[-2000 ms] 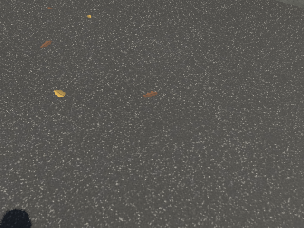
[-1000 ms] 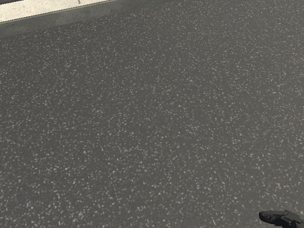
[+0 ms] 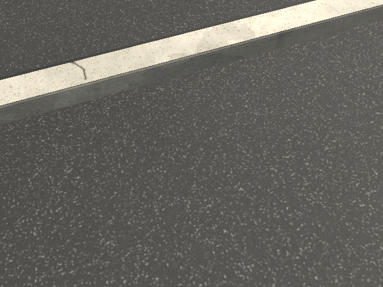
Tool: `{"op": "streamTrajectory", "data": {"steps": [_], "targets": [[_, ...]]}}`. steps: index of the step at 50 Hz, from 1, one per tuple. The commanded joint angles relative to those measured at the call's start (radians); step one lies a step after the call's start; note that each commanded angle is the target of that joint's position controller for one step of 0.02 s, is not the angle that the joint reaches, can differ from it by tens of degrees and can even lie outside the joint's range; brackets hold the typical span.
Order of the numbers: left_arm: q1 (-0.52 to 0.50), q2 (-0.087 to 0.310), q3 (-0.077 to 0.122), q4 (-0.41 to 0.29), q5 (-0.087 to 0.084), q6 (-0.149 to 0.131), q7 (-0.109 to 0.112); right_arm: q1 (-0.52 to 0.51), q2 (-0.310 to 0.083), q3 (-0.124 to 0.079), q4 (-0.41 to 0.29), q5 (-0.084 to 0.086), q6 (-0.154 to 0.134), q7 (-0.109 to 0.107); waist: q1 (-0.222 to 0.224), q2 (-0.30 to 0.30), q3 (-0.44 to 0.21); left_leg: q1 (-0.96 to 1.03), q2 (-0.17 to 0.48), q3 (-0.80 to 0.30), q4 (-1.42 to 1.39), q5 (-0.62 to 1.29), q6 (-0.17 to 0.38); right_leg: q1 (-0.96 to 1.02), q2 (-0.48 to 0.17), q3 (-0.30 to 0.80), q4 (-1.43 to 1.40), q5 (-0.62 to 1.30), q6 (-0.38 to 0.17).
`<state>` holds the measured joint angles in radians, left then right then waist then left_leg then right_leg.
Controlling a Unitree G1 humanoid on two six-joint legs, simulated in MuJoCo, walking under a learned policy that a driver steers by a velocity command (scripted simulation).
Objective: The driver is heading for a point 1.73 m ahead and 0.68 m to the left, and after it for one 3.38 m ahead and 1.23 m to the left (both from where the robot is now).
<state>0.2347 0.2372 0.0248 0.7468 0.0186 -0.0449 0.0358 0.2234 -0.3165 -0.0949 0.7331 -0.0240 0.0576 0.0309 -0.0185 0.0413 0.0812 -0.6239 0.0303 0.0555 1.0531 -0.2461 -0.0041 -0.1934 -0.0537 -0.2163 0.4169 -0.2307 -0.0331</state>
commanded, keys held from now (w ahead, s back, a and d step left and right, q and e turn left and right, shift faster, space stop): q+shift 0.70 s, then shift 0.28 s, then e+shift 0.02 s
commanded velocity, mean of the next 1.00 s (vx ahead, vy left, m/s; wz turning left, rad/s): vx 0.03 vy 0.00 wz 0.82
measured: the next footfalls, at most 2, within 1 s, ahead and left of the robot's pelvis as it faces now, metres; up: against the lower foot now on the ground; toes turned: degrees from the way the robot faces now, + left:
left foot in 0.18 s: +0.14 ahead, +0.11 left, +0.00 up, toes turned +15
right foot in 0.62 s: +0.21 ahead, -0.07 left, +0.00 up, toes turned +42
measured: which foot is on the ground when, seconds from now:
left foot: up 0.00-0.16, down 0.18-0.62, up 0.64-1.00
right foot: down 0.00-0.18, up 0.20-0.60, down 0.62-1.00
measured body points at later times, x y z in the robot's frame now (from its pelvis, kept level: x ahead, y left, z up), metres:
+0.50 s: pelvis +0.07 +0.01 -0.01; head +0.12 +0.04 +0.44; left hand +0.11 +0.32 -0.11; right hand +0.31 -0.21 -0.11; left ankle +0.11 +0.10 -0.74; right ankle +0.18 -0.12 -0.70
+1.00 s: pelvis +0.09 -0.02 -0.01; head +0.12 +0.00 +0.44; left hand -0.05 +0.24 -0.12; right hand +0.40 -0.07 -0.11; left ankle -0.01 +0.04 -0.73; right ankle +0.18 -0.09 -0.74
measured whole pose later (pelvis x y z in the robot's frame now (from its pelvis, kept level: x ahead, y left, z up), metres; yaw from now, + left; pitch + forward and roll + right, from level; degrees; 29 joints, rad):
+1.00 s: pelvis +0.09 -0.02 -0.01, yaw +48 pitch +0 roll +1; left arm 0.24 0.29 0.04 0.72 0.02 0.03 0.01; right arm 0.14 -0.29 -0.05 0.68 0.00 0.08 0.03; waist 0.04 0.00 0.07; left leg -0.24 -0.05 -0.03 0.61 -0.39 -0.01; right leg -0.25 -0.06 -0.10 0.52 -0.26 -0.01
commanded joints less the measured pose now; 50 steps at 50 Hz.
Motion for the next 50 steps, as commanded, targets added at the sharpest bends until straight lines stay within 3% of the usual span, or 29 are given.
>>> {"op": "streamTrajectory", "data": {"steps": [1, 6, 7, 8, 9, 10, 11, 12, 13, 14, 15, 16, 18, 23, 26, 28, 30, 31, 32, 33, 34, 35, 36, 39, 42, 47, 49, 50], "targets": [[-0.075, 0.107, 0.028, -0.074, 0.000, -0.012, 0.004, 0.038, 0.023, 0.017, -0.074, -0.001, 0.006, 0.025, -0.032, -0.181, -0.092, 0.138, 0.037, -0.001, -0.160, 0.130, 0.017, -0.030, -0.244, 0.023, -0.092, 0.514, -0.106], [-0.016, 0.169, 0.061, -0.069, -0.015, 0.014, -0.017, -0.059, -0.021, 0.008, -0.137, 0.002, 0.013, 0.027, 0.011, -0.161, -0.094, 0.225, -0.007, 0.075, -0.340, -0.001, 0.071, 0.051, -0.302, -0.013, 0.054, 0.513, -0.061], [-0.004, 0.176, 0.065, -0.067, -0.020, 0.025, -0.020, -0.049, -0.029, 0.003, -0.142, 0.000, 0.010, 0.023, 0.010, -0.156, -0.103, 0.253, -0.023, 0.080, -0.380, -0.038, 0.085, 0.069, -0.306, -0.021, 0.124, 0.527, -0.048], [0.005, 0.182, 0.069, -0.063, -0.028, 0.038, -0.024, 0.012, -0.034, -0.003, -0.128, -0.008, -0.001, 0.012, -0.021, -0.114, -0.135, 0.340, -0.047, 0.079, -0.460, -0.015, 0.105, 0.057, -0.289, -0.047, 0.266, 0.534, -0.026], [0.047, 0.196, 0.074, -0.063, -0.029, 0.045, -0.032, 0.122, -0.092, -0.022, -0.102, -0.020, -0.017, -0.010, -0.076, 0.023, -0.195, 0.513, -0.013, -0.060, -0.573, 0.177, 0.150, -0.054, -0.234, -0.062, 0.510, 0.388, 0.029], [0.079, 0.103, 0.051, -0.138, -0.015, 0.055, -0.040, 0.103, -0.272, -0.063, -0.125, -0.011, -0.016, -0.028, -0.009, 0.285, -0.211, 0.680, 0.280, -0.525, -0.598, 0.662, 0.302, -0.411, -0.036, -0.072, 0.809, -0.439, 0.117], [0.002, 0.128, 0.048, -0.157, 0.026, 0.075, -0.031, 0.182, -0.278, -0.078, -0.137, 0.036, -0.018, -0.021, -0.098, 0.141, -0.328, 0.709, 0.336, -0.689, -0.669, 0.637, 0.414, -0.471, 0.025, 0.194, 0.913, -0.527, 0.129], [-0.027, 0.131, 0.047, -0.162, 0.015, 0.078, -0.023, 0.144, -0.252, -0.070, -0.133, 0.031, -0.013, -0.025, -0.073, 0.077, -0.265, 0.661, 0.311, -0.610, -0.697, 0.450, 0.403, -0.498, 0.000, 0.248, 0.905, -0.445, 0.124], [-0.057, 0.130, 0.045, -0.160, 0.005, 0.072, -0.017, 0.072, -0.203, -0.056, -0.139, 0.022, -0.003, -0.031, -0.045, 0.046, -0.166, 0.562, 0.252, -0.527, -0.723, 0.309, 0.358, -0.491, -0.015, 0.259, 0.842, -0.344, 0.110], [-0.071, 0.133, 0.047, -0.156, 0.008, 0.069, -0.009, -0.003, -0.158, -0.041, -0.149, 0.020, 0.004, -0.036, -0.009, 0.046, -0.106, 0.484, 0.182, -0.465, -0.741, 0.237, 0.300, -0.467, -0.029, 0.266, 0.754, -0.259, 0.101], [-0.048, 0.147, 0.051, -0.146, 0.019, 0.073, -0.006, -0.052, -0.121, -0.030, -0.163, 0.024, 0.007, -0.040, 0.016, 0.060, -0.099, 0.429, 0.137, -0.424, -0.739, 0.251, 0.274, -0.412, -0.024, 0.262, 0.709, -0.216, 0.100], [-0.029, 0.144, 0.051, -0.132, 0.025, 0.081, -0.008, -0.060, -0.114, -0.026, -0.166, 0.019, 0.006, -0.034, 0.023, 0.042, -0.121, 0.408, 0.117, -0.404, -0.729, 0.302, 0.263, -0.370, -0.002, 0.255, 0.690, -0.198, 0.097], [-0.024, 0.119, 0.042, -0.127, 0.015, 0.088, -0.013, -0.032, -0.141, -0.036, -0.153, 0.012, -0.002, -0.022, 0.019, -0.002, -0.157, 0.406, 0.098, -0.413, -0.709, 0.336, 0.256, -0.331, 0.025, 0.262, 0.609, -0.199, 0.097], [-0.089, 0.116, 0.034, -0.147, 0.006, 0.086, -0.012, -0.006, -0.175, -0.052, -0.145, 0.002, 0.003, -0.009, -0.016, 0.049, -0.156, 0.381, 0.073, -0.538, -0.729, 0.064, 0.239, -0.303, 0.075, 0.294, 0.451, -0.149, 0.083], [-0.103, 0.126, 0.034, -0.150, -0.003, 0.075, -0.011, -0.017, -0.178, -0.056, -0.145, -0.001, 0.006, -0.001, -0.020, 0.076, -0.151, 0.363, 0.051, -0.604, -0.723, 0.032, 0.214, -0.240, 0.112, 0.305, 0.353, -0.147, 0.066], [-0.078, 0.133, 0.035, -0.143, -0.010, 0.067, -0.006, -0.037, -0.176, -0.057, -0.147, 0.000, 0.005, 0.004, -0.008, 0.101, -0.150, 0.344, 0.036, -0.644, -0.712, 0.058, 0.187, -0.160, 0.136, 0.308, 0.254, -0.153, 0.048], [-0.006, 0.140, 0.039, -0.123, -0.012, 0.057, 0.009, -0.079, -0.161, -0.053, -0.152, 0.014, 0.002, 0.003, 0.042, 0.109, -0.141, 0.258, -0.011, -0.651, -0.691, -0.003, 0.122, 0.009, 0.138, 0.305, 0.037, -0.078, 0.028], [0.020, 0.192, 0.052, -0.118, -0.004, 0.051, 0.022, -0.066, -0.122, -0.041, -0.155, 0.025, -0.005, -0.002, 0.048, 0.028, -0.141, 0.173, -0.082, -0.588, -0.624, -0.153, 0.060, 0.112, 0.024, 0.392, -0.124, -0.108, 0.002], [-0.006, 0.310, 0.075, -0.140, 0.012, 0.053, 0.025, -0.048, -0.061, -0.028, -0.182, 0.041, -0.009, -0.010, 0.028, -0.231, -0.153, 0.004, -0.235, -0.348, -0.373, -0.327, -0.006, 0.187, -0.265, 0.698, -0.240, -0.273, -0.096], [-0.092, 0.301, 0.074, -0.158, 0.023, 0.058, 0.016, -0.026, -0.135, -0.044, -0.156, -0.008, -0.012, -0.016, 0.009, -0.224, -0.098, -0.017, -0.215, -0.209, -0.132, -0.287, -0.023, 0.050, -0.355, 0.761, -0.268, -0.215, -0.170], [-0.118, 0.212, 0.051, -0.169, 0.020, 0.061, 0.013, -0.034, -0.175, -0.057, -0.141, -0.018, -0.011, -0.009, -0.007, -0.152, -0.085, 0.042, -0.145, -0.195, -0.017, -0.227, -0.025, -0.018, -0.312, 0.648, -0.224, -0.088, -0.176], [-0.159, 0.164, 0.036, -0.173, 0.015, 0.062, 0.009, 0.000, -0.158, -0.055, -0.122, -0.015, -0.004, 0.002, -0.034, -0.124, -0.074, 0.075, -0.137, -0.183, 0.061, -0.173, -0.023, -0.051, -0.237, 0.520, -0.189, 0.027, -0.152], [-0.173, 0.153, 0.032, -0.175, 0.011, 0.060, 0.007, 0.030, -0.141, -0.050, -0.109, -0.012, 0.004, 0.013, -0.046, -0.141, -0.087, 0.085, -0.133, -0.173, 0.128, -0.136, -0.024, -0.034, -0.184, 0.439, -0.160, 0.111, -0.135], [-0.103, 0.159, 0.036, -0.160, 0.012, 0.052, 0.003, 0.020, -0.112, -0.028, -0.104, 0.011, 0.013, 0.025, -0.003, -0.165, -0.099, 0.055, -0.124, -0.124, 0.132, -0.142, -0.048, 0.060, -0.155, 0.339, -0.106, 0.328, -0.146], [-0.002, 0.190, 0.052, -0.120, 0.007, 0.047, -0.002, -0.053, -0.086, -0.009, -0.124, 0.013, 0.017, 0.017, 0.051, -0.191, -0.113, 0.047, -0.119, -0.125, -0.007, -0.197, -0.056, 0.180, -0.190, 0.341, -0.060, 0.462, -0.170], [-0.003, 0.221, 0.065, -0.092, 0.009, 0.056, -0.027, -0.069, -0.057, 0.019, -0.119, 0.028, 0.017, 0.001, 0.057, -0.276, -0.139, 0.282, -0.112, -0.046, -0.327, -0.264, -0.022, 0.122, -0.189, 0.289, -0.008, 0.531, -0.163], [0.000, 0.225, 0.066, -0.072, -0.002, 0.066, -0.033, -0.031, -0.045, 0.028, -0.097, 0.025, 0.007, -0.008, 0.028, -0.266, -0.137, 0.384, -0.114, -0.021, -0.543, -0.134, 0.000, 0.095, -0.175, 0.273, 0.044, 0.555, -0.143], [0.010, 0.205, 0.057, -0.057, -0.014, 0.070, -0.035, -0.003, -0.030, 0.038, -0.077, 0.011, -0.003, -0.017, 0.006, -0.226, -0.130, 0.500, -0.101, -0.038, -0.762, 0.043, 0.016, 0.024, -0.154, 0.262, 0.075, 0.513, -0.102]]}}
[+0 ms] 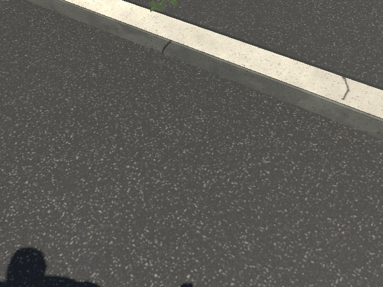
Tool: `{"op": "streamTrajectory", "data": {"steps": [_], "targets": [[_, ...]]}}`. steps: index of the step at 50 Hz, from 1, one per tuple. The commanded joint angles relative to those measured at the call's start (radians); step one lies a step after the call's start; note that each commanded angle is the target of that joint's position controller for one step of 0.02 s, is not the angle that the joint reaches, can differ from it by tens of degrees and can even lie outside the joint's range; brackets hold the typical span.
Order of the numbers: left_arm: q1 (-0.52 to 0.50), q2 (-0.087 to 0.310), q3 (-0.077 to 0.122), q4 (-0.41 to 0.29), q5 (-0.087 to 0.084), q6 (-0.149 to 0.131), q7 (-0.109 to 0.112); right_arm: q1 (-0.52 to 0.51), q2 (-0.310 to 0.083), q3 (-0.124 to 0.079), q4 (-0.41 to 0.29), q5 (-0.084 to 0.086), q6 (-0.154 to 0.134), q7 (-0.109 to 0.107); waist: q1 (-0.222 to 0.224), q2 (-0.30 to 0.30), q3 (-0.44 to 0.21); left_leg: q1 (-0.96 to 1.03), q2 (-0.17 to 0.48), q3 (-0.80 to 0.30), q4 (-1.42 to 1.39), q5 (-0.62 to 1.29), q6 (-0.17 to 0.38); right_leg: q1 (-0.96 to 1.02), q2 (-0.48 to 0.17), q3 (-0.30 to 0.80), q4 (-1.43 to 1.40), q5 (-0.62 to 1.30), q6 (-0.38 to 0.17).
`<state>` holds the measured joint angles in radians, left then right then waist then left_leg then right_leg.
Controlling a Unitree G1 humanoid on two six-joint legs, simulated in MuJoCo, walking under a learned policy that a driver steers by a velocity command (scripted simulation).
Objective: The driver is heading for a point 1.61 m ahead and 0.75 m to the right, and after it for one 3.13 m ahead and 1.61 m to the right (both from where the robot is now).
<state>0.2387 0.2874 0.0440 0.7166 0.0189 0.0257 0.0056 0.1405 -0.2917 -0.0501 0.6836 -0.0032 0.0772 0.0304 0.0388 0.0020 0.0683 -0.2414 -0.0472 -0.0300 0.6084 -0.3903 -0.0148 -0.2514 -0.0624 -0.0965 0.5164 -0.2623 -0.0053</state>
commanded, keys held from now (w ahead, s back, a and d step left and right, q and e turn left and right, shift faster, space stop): e+shift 0.88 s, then shift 0.12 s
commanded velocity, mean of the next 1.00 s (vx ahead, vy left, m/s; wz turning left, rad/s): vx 0.00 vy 0.00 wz -0.68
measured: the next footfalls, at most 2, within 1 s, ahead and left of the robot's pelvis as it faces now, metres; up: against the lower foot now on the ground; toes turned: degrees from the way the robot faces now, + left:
left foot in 0.02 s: +0.02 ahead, +0.11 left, +0.00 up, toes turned -2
right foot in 0.46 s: -0.02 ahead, -0.10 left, +0.00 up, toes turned -22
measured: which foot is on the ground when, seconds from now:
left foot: up 0.00-0.00, down 0.02-0.46, up 0.48-1.00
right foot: down 0.00-0.02, up 0.04-0.44, down 0.46-1.00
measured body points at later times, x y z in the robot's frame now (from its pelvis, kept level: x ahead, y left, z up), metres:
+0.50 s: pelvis -0.03 -0.01 -0.02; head +0.00 -0.05 +0.43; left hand +0.18 +0.22 -0.11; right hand +0.01 -0.32 -0.14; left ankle -0.03 +0.11 -0.72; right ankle -0.05 -0.09 -0.74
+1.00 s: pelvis +0.00 -0.02 +0.00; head +0.03 -0.06 +0.45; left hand +0.29 +0.12 -0.10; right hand -0.06 -0.34 -0.09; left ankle +0.12 +0.04 -0.72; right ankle -0.05 -0.09 -0.74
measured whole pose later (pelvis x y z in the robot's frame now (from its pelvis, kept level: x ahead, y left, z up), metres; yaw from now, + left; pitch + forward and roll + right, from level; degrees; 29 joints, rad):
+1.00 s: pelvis +0.00 -0.02 +0.00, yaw -46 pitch +2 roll +1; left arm 0.25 0.35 0.09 0.67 0.02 0.06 -0.01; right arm 0.11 -0.32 -0.03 0.69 -0.01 0.02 -0.03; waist 0.04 -0.01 0.06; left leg -0.40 -0.07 -0.11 0.68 -0.33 -0.02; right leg -0.25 0.22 0.36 0.50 -0.23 -0.07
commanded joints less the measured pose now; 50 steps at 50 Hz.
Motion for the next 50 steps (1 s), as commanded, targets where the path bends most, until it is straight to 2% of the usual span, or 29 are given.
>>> {"op": "streamTrajectory", "data": {"steps": [1, 2, 3, 4, 6, 7, 8, 10, 12, 16, 19, 21, 22, 23, 24, 25, 26, 27, 28, 29, 30, 32, 36, 39, 44, 48, 50], "targets": [[0.051, 0.092, 0.019, -0.016, -0.016, -0.005, -0.012, 0.089, -0.074, -0.001, -0.016, -0.030, -0.036, -0.024, -0.036, -0.083, -0.156, 0.298, 0.097, -0.093, -0.389, 0.287, 0.049, -0.043, -0.112, 0.131, 0.004, 0.362, -0.061], [0.095, -0.021, -0.016, -0.046, -0.011, -0.014, -0.028, 0.057, -0.136, 0.002, -0.033, -0.032, -0.047, -0.031, 0.008, 0.178, -0.171, 0.363, 0.369, -0.337, -0.346, 0.609, 0.119, -0.176, -0.012, 0.062, 0.042, -0.097, 0.007], [0.027, 0.039, -0.004, -0.028, -0.014, 0.005, -0.018, 0.036, -0.111, 0.005, -0.021, -0.023, -0.056, -0.042, -0.050, 0.177, -0.138, 0.151, 0.376, -0.242, -0.294, 0.650, 0.203, -0.047, -0.005, 0.104, 0.093, -0.266, 0.010], [0.012, 0.086, 0.012, -0.030, -0.026, 0.014, -0.021, -0.015, -0.101, 0.008, -0.024, -0.026, -0.061, -0.046, -0.032, 0.169, -0.088, 0.143, 0.336, -0.194, -0.288, 0.645, 0.208, -0.070, 0.026, 0.108, 0.158, -0.257, 0.005], [0.020, 0.144, 0.044, -0.011, -0.024, 0.020, -0.023, -0.008, -0.134, -0.003, -0.010, -0.022, -0.057, -0.062, -0.040, 0.190, -0.048, 0.168, 0.301, -0.118, -0.266, 0.763, 0.201, -0.172, 0.065, 0.101, 0.349, -0.240, 0.004], [0.053, 0.147, 0.051, 0.005, -0.016, 0.025, -0.025, 0.007, -0.131, -0.004, -0.004, -0.014, -0.054, -0.070, -0.036, 0.183, -0.060, 0.182, 0.302, -0.081, -0.249, 0.850, 0.209, -0.192, 0.069, 0.103, 0.437, -0.244, 0.011], [0.076, 0.134, 0.052, 0.018, -0.015, 0.029, -0.025, 0.009, -0.116, -0.002, -0.008, -0.013, -0.048, -0.071, -0.034, 0.156, -0.073, 0.192, 0.306, -0.055, -0.243, 0.858, 0.215, -0.208, 0.073, 0.099, 0.507, -0.249, 0.020], [0.068, 0.108, 0.051, 0.018, -0.016, 0.039, -0.027, -0.006, -0.086, 0.002, -0.018, -0.018, -0.043, -0.076, -0.035, 0.129, -0.067, 0.189, 0.308, -0.018, -0.257, 0.734, 0.216, -0.238, 0.058, 0.090, 0.552, -0.227, 0.038], [0.030, 0.091, 0.049, 0.000, -0.014, 0.049, -0.035, -0.006, -0.076, 0.001, -0.017, -0.024, -0.044, -0.081, -0.049, 0.141, -0.046, 0.191, 0.314, -0.002, -0.276, 0.609, 0.216, -0.262, 0.043, 0.074, 0.509, -0.198, 0.051], [-0.014, 0.060, 0.039, -0.044, -0.013, 0.058, -0.054, -0.001, -0.097, -0.012, -0.007, -0.029, -0.057, -0.073, -0.060, 0.147, -0.061, 0.181, 0.344, 0.040, -0.251, 0.566, 0.211, -0.194, 0.027, 0.040, 0.343, -0.187, 0.037], [-0.012, 0.070, 0.044, -0.069, -0.020, 0.057, -0.062, -0.010, -0.126, -0.027, -0.006, -0.028, -0.066, -0.058, -0.051, 0.161, -0.087, 0.153, 0.371, 0.069, -0.206, 0.572, 0.190, -0.111, 0.035, 0.004, 0.244, -0.185, 0.006], [0.007, 0.071, 0.048, -0.077, -0.021, 0.053, -0.064, -0.021, -0.141, -0.035, -0.008, -0.019, -0.067, -0.048, -0.028, 0.142, -0.099, 0.122, 0.377, 0.103, -0.137, 0.518, 0.150, -0.038, 0.050, -0.019, 0.134, -0.133, -0.019], [0.041, 0.072, 0.051, -0.070, -0.015, 0.045, -0.060, -0.020, -0.142, -0.039, -0.004, -0.011, -0.066, -0.043, 0.002, 0.095, -0.108, 0.064, 0.360, 0.149, -0.050, 0.429, 0.101, 0.047, 0.063, -0.008, 0.020, -0.035, -0.035], [0.100, 0.133, 0.069, -0.053, 0.003, 0.030, -0.045, 0.017, -0.126, -0.039, 0.003, -0.009, -0.065, -0.035, 0.030, -0.072, -0.112, -0.059, 0.286, 0.210, 0.157, 0.230, 0.031, 0.157, 0.003, 0.167, -0.140, 0.074, -0.069], [0.122, 0.318, 0.110, -0.076, -0.005, 0.014, -0.034, -0.021, -0.041, -0.013, -0.079, -0.019, -0.054, -0.034, 0.017, -0.358, -0.079, -0.398, 0.070, 0.230, 0.393, -0.275, -0.060, 0.237, -0.295, 0.669, -0.217, 0.406, -0.213], [0.204, 0.310, 0.119, -0.063, -0.013, 0.014, -0.035, -0.090, -0.074, -0.012, -0.091, -0.035, -0.039, -0.047, 0.080, -0.205, -0.134, -0.420, 0.049, 0.022, 0.532, -0.315, -0.047, 0.247, -0.312, 0.688, -0.212, 0.454, -0.317], [0.156, 0.268, 0.106, -0.064, -0.014, 0.019, -0.028, -0.070, -0.077, -0.012, -0.080, -0.025, -0.038, -0.048, 0.041, -0.150, -0.098, -0.441, 0.071, -0.015, 0.573, -0.229, -0.038, 0.220, -0.270, 0.602, -0.202, 0.361, -0.320], [0.074, 0.224, 0.093, -0.079, -0.018, 0.027, -0.020, -0.057, -0.093, -0.016, -0.064, -0.015, -0.047, -0.047, 0.006, -0.098, -0.047, -0.435, 0.097, -0.028, 0.543, -0.108, -0.029, 0.171, -0.201, 0.519, -0.215, 0.262, -0.280], [0.001, 0.195, 0.082, -0.099, -0.024, 0.032, -0.012, -0.055, -0.108, -0.021, -0.059, -0.021, -0.056, -0.048, -0.019, -0.097, -0.038, -0.421, 0.105, -0.029, 0.499, -0.026, -0.028, 0.155, -0.138, 0.473, -0.219, 0.231, -0.237], [-0.032, 0.175, 0.076, -0.112, -0.026, 0.034, -0.008, -0.029, -0.120, -0.024, -0.043, -0.034, -0.057, -0.046, -0.028, -0.109, -0.061, -0.388, 0.094, -0.020, 0.501, 0.020, -0.034, 0.149, -0.102, 0.439, -0.206, 0.309, -0.222], [-0.025, 0.175, 0.074, -0.114, -0.026, 0.032, -0.011, -0.008, -0.119, -0.024, -0.035, -0.038, -0.052, -0.043, -0.031, -0.088, -0.093, -0.369, 0.081, -0.021, 0.507, 0.039, -0.040, 0.156, -0.088, 0.427, -0.191, 0.368, -0.215], [0.008, 0.197, 0.081, -0.106, -0.026, 0.025, -0.016, 0.004, -0.103, -0.019, -0.034, -0.032, -0.044, -0.038, -0.026, -0.055, -0.116, -0.367, 0.070, -0.027, 0.474, 0.054, -0.049, 0.168, -0.075, 0.439, -0.176, 0.384, -0.205], [0.040, 0.216, 0.089, -0.106, -0.016, 0.028, -0.012, -0.032, -0.104, -0.014, -0.050, -0.028, -0.035, -0.045, 0.001, -0.095, -0.091, -0.401, 0.050, -0.049, 0.363, 0.065, -0.059, 0.162, -0.048, 0.527, -0.180, 0.230, -0.199], [0.056, 0.229, 0.094, -0.108, -0.009, 0.028, -0.010, -0.057, -0.114, -0.013, -0.058, -0.026, -0.041, -0.049, 0.013, -0.107, -0.091, -0.401, 0.029, -0.073, 0.299, 0.059, -0.053, 0.163, -0.041, 0.607, -0.169, 0.196, -0.202], [0.053, 0.242, 0.099, -0.108, -0.004, 0.025, -0.011, -0.084, -0.130, -0.008, -0.068, -0.015, -0.058, -0.054, 0.013, -0.115, -0.104, -0.337, -0.010, -0.104, 0.206, 0.051, -0.023, 0.151, -0.022, 0.704, -0.123, 0.307, -0.195], [0.023, 0.217, 0.086, -0.104, 0.002, 0.024, -0.012, -0.044, -0.134, -0.003, -0.056, -0.002, -0.070, -0.059, 0.000, -0.138, -0.130, -0.177, -0.021, -0.083, 0.099, 0.041, 0.001, 0.114, -0.009, 0.703, -0.082, 0.490, -0.169], [-0.005, 0.205, 0.078, -0.101, -0.001, 0.024, -0.010, 0.003, -0.133, -0.002, -0.047, 0.002, -0.074, -0.065, -0.030, -0.139, -0.127, -0.043, -0.021, -0.074, -0.039, 0.072, 0.013, 0.064, 0.012, 0.708, -0.069, 0.481, -0.135]]}}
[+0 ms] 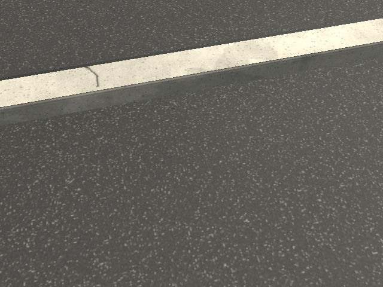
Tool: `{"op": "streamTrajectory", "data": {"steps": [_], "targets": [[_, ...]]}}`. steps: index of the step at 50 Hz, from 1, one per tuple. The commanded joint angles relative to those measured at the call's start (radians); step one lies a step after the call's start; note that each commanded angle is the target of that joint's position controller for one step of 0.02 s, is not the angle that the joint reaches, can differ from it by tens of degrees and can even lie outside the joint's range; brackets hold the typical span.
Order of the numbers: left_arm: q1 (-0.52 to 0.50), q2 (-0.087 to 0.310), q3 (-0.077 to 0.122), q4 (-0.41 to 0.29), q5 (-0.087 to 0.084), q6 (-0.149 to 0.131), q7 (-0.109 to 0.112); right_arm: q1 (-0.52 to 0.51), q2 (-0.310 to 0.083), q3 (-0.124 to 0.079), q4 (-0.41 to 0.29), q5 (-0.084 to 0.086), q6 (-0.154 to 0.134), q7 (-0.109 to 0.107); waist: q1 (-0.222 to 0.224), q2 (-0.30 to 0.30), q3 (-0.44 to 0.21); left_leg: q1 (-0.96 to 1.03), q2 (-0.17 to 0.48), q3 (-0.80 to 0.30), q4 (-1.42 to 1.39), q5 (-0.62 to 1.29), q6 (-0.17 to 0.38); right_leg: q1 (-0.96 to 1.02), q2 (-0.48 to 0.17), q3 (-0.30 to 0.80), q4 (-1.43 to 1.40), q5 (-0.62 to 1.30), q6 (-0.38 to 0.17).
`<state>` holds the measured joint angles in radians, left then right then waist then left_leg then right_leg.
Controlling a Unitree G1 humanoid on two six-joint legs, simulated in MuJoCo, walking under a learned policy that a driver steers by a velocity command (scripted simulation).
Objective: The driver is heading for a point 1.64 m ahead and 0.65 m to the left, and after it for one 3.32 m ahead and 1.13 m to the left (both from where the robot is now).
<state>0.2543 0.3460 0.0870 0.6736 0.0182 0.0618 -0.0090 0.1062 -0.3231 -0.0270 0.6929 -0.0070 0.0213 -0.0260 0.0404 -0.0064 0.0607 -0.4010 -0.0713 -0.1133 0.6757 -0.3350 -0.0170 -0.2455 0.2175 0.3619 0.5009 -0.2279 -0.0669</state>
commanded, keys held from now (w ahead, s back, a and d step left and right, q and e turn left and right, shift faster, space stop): shift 0.06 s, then w+shift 0.12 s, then w+q+shift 0.82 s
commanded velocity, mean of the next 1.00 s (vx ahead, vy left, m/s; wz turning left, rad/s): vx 0.71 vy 0.00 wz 0.45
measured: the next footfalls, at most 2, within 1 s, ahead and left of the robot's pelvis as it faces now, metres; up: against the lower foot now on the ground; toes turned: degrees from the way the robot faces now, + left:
left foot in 0.04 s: +0.08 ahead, +0.11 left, +0.00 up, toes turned -10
right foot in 0.44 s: +0.18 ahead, -0.13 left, +0.00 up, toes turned +5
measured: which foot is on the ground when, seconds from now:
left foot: up 0.00-0.02, down 0.04-0.44, up 0.46-0.90, down 0.92-1.00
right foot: down 0.00-0.04, up 0.06-0.42, down 0.44-0.92, up 0.94-1.00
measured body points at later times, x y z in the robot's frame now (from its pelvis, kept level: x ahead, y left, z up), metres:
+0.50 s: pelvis +0.13 -0.01 +0.00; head +0.15 -0.01 +0.45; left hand +0.31 +0.25 -0.09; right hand +0.14 -0.30 -0.13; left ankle +0.04 +0.11 -0.72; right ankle +0.14 -0.13 -0.74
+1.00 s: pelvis +0.45 +0.12 -0.04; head +0.49 +0.13 +0.41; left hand +0.34 +0.36 -0.16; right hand +0.72 -0.04 -0.15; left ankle +0.49 +0.16 -0.74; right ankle +0.33 -0.11 -0.60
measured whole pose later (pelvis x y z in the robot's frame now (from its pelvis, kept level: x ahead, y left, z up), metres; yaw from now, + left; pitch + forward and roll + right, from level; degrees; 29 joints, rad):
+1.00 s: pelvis +0.45 +0.12 -0.04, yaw +32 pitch +1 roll +1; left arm 0.36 0.25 0.01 0.81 0.04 -0.08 0.00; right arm 0.18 -0.34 -0.06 0.73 -0.02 0.01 0.03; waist 0.04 0.02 0.07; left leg -0.47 -0.16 0.10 0.75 -0.30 0.19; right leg -0.21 -0.08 0.00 1.39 -0.35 0.02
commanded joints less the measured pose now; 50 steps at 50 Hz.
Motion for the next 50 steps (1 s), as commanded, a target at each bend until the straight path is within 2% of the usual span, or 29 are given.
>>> {"op": "streamTrajectory", "data": {"steps": [1, 2, 3, 4, 5, 6, 9, 12, 17, 19, 21, 22, 23, 24, 25, 26, 27, 29, 36, 39, 41, 43, 44, 45, 46, 47, 48, 49, 50], "targets": [[-0.038, 0.138, 0.029, -0.056, -0.011, -0.013, 0.009, 0.068, -0.096, -0.024, -0.048, 0.000, -0.023, -0.014, -0.060, -0.110, -0.110, 0.213, 0.015, 0.011, -0.248, 0.110, 0.025, 0.009, -0.241, 0.233, -0.031, 0.354, -0.038], [-0.007, 0.108, 0.018, -0.049, -0.017, -0.017, 0.012, 0.059, -0.121, -0.029, -0.050, -0.010, -0.028, -0.023, -0.046, -0.013, -0.113, 0.309, 0.108, -0.083, -0.357, 0.140, 0.050, -0.065, -0.188, 0.175, 0.038, 0.111, 0.009], [0.090, 0.031, -0.002, -0.039, -0.008, -0.022, 0.012, 0.020, -0.172, -0.030, -0.079, -0.018, -0.025, -0.029, 0.011, 0.203, -0.143, 0.390, 0.356, -0.338, -0.421, 0.175, 0.111, -0.139, -0.073, -0.003, 0.233, -0.272, 0.056], [0.067, 0.128, 0.018, -0.047, 0.008, -0.019, 0.020, 0.085, -0.227, -0.047, -0.058, -0.029, -0.012, -0.013, -0.036, 0.210, -0.154, 0.348, 0.409, -0.508, -0.448, -0.016, 0.224, -0.250, 0.019, -0.136, 0.366, -0.394, 0.049], [0.034, 0.140, 0.017, -0.040, 0.029, -0.023, 0.017, 0.120, -0.191, -0.047, -0.033, -0.026, -0.012, 0.002, -0.045, 0.154, -0.118, 0.324, 0.394, -0.519, -0.479, -0.324, 0.236, -0.298, -0.056, -0.123, 0.462, -0.314, 0.042], [0.010, 0.129, 0.010, -0.030, 0.031, -0.030, 0.003, 0.098, -0.151, -0.037, -0.025, -0.023, -0.013, 0.012, -0.046, 0.161, -0.064, 0.292, 0.338, -0.456, -0.507, -0.443, 0.201, -0.334, -0.076, -0.139, 0.501, -0.248, 0.041], [0.004, 0.097, -0.007, 0.008, 0.032, -0.052, -0.036, 0.134, -0.126, -0.032, 0.010, -0.025, -0.040, 0.022, -0.061, 0.169, -0.024, 0.288, 0.243, -0.303, -0.537, -0.333, 0.167, -0.368, -0.109, -0.201, 0.564, -0.108, 0.060], [-0.096, 0.076, -0.025, -0.012, 0.048, -0.074, -0.046, 0.212, -0.124, -0.039, 0.054, 0.001, -0.065, 0.038, -0.078, 0.132, -0.022, 0.311, 0.222, -0.312, -0.545, -0.263, 0.197, -0.392, -0.189, -0.313, 0.461, -0.045, 0.085], [-0.220, 0.029, -0.057, -0.050, 0.016, -0.099, -0.036, 0.267, -0.168, -0.070, 0.081, 0.001, -0.066, 0.037, -0.096, 0.167, 0.007, 0.213, 0.192, -0.331, -0.524, -0.171, 0.232, -0.255, -0.176, -0.354, 0.136, -0.123, 0.126], [-0.198, 0.024, -0.062, -0.049, 0.000, -0.109, -0.023, 0.226, -0.172, -0.079, 0.068, -0.001, -0.059, 0.043, -0.067, 0.162, 0.003, 0.105, 0.178, -0.330, -0.493, -0.136, 0.230, -0.098, -0.158, -0.365, 0.016, -0.114, 0.112], [-0.087, 0.032, -0.057, -0.015, -0.010, -0.125, 0.006, 0.187, -0.149, -0.079, 0.053, 0.003, -0.056, 0.047, 0.000, 0.099, -0.023, -0.062, 0.140, -0.319, -0.409, -0.119, 0.196, 0.190, -0.169, -0.359, -0.129, 0.048, 0.081], [0.023, 0.079, -0.041, 0.015, -0.005, -0.134, 0.026, 0.161, -0.116, -0.074, 0.037, 0.009, -0.067, 0.048, 0.054, 0.049, -0.071, -0.224, 0.102, -0.283, -0.300, -0.142, 0.162, 0.420, -0.229, -0.319, -0.106, 0.021, 0.062], [0.164, 0.166, -0.016, 0.032, 0.009, -0.141, 0.044, 0.128, -0.040, -0.054, 0.004, 0.020, -0.085, 0.050, 0.127, -0.097, -0.157, -0.350, 0.022, -0.162, -0.044, -0.188, 0.120, 0.595, -0.436, -0.112, -0.179, -0.235, 0.029], [0.181, 0.286, 0.016, 0.033, 0.029, -0.130, 0.052, 0.096, 0.016, -0.032, -0.056, 0.043, -0.091, 0.050, 0.126, -0.299, -0.201, -0.503, -0.037, -0.004, 0.230, -0.174, 0.099, 0.587, -0.667, 0.271, -0.326, -0.608, -0.047], [0.100, 0.210, 0.006, 0.019, 0.040, -0.130, 0.046, 0.091, -0.042, -0.037, -0.045, 0.015, -0.077, 0.044, 0.077, -0.151, -0.141, -0.527, 0.072, 0.004, 0.396, -0.092, 0.104, 0.472, -0.682, 0.281, -0.302, -0.614, -0.067], [0.051, 0.127, -0.018, -0.002, 0.033, -0.136, 0.038, 0.094, -0.056, -0.045, -0.028, -0.003, -0.069, 0.054, 0.049, -0.082, -0.096, -0.526, 0.092, 0.008, 0.449, -0.019, 0.102, 0.408, -0.622, 0.171, -0.294, -0.526, -0.051], [0.033, 0.084, -0.030, -0.003, 0.028, -0.141, 0.032, 0.127, -0.058, -0.048, -0.009, -0.012, -0.062, 0.069, 0.022, -0.071, -0.086, -0.493, 0.115, 0.018, 0.467, 0.027, 0.090, 0.361, -0.571, 0.052, -0.309, -0.422, -0.030], [0.055, 0.066, -0.037, 0.020, 0.018, -0.150, 0.032, 0.112, -0.055, -0.052, -0.009, -0.028, -0.043, 0.098, 0.010, -0.112, -0.044, -0.501, 0.146, 0.054, 0.533, 0.080, 0.077, 0.309, -0.505, -0.117, -0.350, -0.287, -0.011], [0.130, 0.016, -0.042, 0.104, 0.018, -0.188, 0.009, -0.103, -0.026, -0.031, -0.101, -0.022, -0.022, 0.129, -0.003, -0.089, 0.090, -0.548, 0.164, 0.120, 0.467, 0.276, 0.078, 0.231, -0.446, -0.467, -0.420, 0.125, 0.003], [0.172, 0.036, -0.037, 0.144, 0.017, -0.190, 0.019, -0.209, -0.006, -0.007, -0.139, -0.027, -0.023, 0.145, 0.009, -0.050, 0.128, -0.441, 0.143, 0.241, 0.248, 0.282, 0.127, 0.249, -0.431, -0.584, -0.431, 0.371, 0.025], [0.180, 0.079, -0.031, 0.155, 0.019, -0.185, 0.028, -0.202, 0.002, 0.002, -0.142, -0.019, -0.023, 0.139, -0.022, -0.067, 0.080, -0.256, 0.066, 0.328, 0.136, 0.246, 0.179, 0.282, -0.435, -0.644, -0.330, 0.925, 0.043], [0.173, 0.150, -0.012, 0.155, 0.026, -0.155, 0.043, -0.035, -0.047, -0.014, -0.098, -0.014, -0.025, 0.120, -0.131, -0.124, -0.048, -0.059, -0.013, 0.340, 0.111, 0.146, 0.220, 0.357, -0.475, -0.645, -0.062, 1.343, 0.044], [0.137, 0.184, 0.000, 0.140, 0.031, -0.136, 0.046, 0.152, -0.090, -0.035, -0.048, -0.010, -0.029, 0.107, -0.223, -0.148, -0.148, 0.140, -0.045, 0.314, 0.110, 0.073, 0.246, 0.318, -0.501, -0.626, 0.166, 1.403, 0.023], [0.106, 0.185, 0.001, 0.120, 0.032, -0.128, 0.040, 0.379, -0.148, -0.068, 0.027, -0.014, -0.038, 0.087, -0.314, -0.116, -0.252, 0.447, -0.060, 0.238, 0.015, 0.069, 0.279, 0.162, -0.494, -0.606, 0.475, 1.224, 0.016], [0.125, 0.094, -0.017, 0.121, 0.045, -0.133, 0.018, 0.365, -0.206, -0.095, 0.057, -0.009, -0.031, 0.059, -0.239, 0.031, -0.225, 0.646, 0.046, 0.053, -0.007, -0.036, 0.291, -0.140, -0.357, -0.578, 0.794, 0.220, 0.035], [0.137, 0.013, -0.042, 0.001, 0.019, -0.155, 0.004, 0.279, -0.331, -0.119, 0.015, -0.031, -0.010, 0.053, -0.127, 0.263, -0.307, 0.862, 0.290, -0.538, -0.195, -0.126, 0.458, -0.554, -0.194, -0.478, 1.159, -0.278, 0.097], [-0.013, 0.088, -0.036, -0.050, 0.021, -0.182, 0.005, 0.336, -0.309, -0.124, -0.001, -0.020, -0.004, 0.047, -0.208, 0.069, -0.349, 0.855, 0.308, -0.671, -0.348, -0.172, 0.462, -0.644, -0.227, -0.293, 1.151, -0.149, 0.078], [-0.042, 0.077, -0.044, -0.063, 0.013, -0.196, 0.007, 0.318, -0.277, -0.118, 0.024, -0.014, -0.012, 0.037, -0.166, 0.019, -0.209, 0.716, 0.309, -0.624, -0.411, -0.129, 0.431, -0.653, -0.273, -0.282, 1.070, -0.101, 0.072], [-0.025, 0.075, -0.051, -0.047, 0.019, -0.198, 0.010, 0.284, -0.227, -0.106, 0.032, -0.016, -0.025, 0.033, -0.104, -0.070, -0.099, 0.533, 0.276, -0.534, -0.432, -0.042, 0.394, -0.589, -0.315, -0.291, 0.960, -0.078, 0.075]]}}
Over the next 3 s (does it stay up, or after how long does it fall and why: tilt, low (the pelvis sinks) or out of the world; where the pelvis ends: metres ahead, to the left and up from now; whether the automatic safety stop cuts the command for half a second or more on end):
stays up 1.77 0.82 0.10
